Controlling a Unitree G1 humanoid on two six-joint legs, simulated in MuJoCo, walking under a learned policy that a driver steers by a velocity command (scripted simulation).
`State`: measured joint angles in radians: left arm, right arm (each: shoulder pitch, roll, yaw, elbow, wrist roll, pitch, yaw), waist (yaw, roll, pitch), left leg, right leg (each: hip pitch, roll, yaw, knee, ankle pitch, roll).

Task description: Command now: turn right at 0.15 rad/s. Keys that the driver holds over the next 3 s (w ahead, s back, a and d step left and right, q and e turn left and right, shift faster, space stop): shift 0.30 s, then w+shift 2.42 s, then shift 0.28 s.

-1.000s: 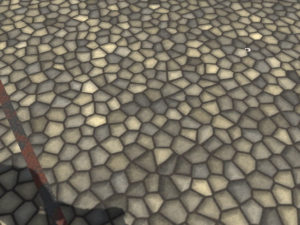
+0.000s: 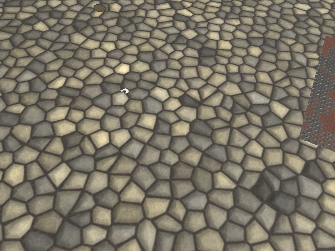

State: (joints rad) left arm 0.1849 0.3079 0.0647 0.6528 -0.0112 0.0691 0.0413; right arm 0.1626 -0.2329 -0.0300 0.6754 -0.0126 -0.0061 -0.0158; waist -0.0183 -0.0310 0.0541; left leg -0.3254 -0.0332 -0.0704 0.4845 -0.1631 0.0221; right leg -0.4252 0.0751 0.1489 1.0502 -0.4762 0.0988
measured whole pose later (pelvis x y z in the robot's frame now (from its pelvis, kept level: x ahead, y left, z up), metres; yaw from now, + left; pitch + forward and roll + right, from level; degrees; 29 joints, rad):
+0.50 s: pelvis +0.05 +0.00 +0.00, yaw +0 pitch +1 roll +0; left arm 0.40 0.24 0.04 0.77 -0.02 -0.05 0.02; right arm 0.23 -0.29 -0.06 0.74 0.03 -0.08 0.02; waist 0.04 -0.01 -0.03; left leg -0.44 0.01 0.02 0.80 -0.36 0.06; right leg -0.10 -0.02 0.08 0.42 -0.35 -0.01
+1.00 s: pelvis +0.34 +0.05 -0.01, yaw +0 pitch +3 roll +0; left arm -0.02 0.25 0.01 0.64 0.03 -0.03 -0.07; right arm 0.56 -0.23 -0.02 0.92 -0.01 -0.10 0.01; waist -0.10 -0.01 0.01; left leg 0.24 -0.04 0.02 0.02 -0.32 0.04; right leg -0.72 -0.06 -0.08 0.63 0.01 -0.08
